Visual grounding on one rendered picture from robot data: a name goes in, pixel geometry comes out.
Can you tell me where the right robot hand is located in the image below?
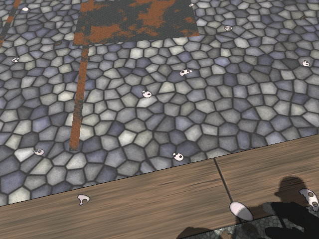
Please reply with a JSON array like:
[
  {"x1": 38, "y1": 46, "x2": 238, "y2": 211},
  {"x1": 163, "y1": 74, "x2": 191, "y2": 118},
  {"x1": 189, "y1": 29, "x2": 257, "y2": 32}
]
[{"x1": 258, "y1": 201, "x2": 319, "y2": 239}]

